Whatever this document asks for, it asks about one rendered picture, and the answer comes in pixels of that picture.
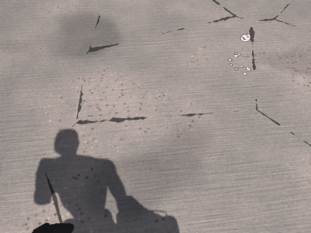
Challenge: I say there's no robot left hand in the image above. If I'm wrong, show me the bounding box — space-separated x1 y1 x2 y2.
32 222 74 233

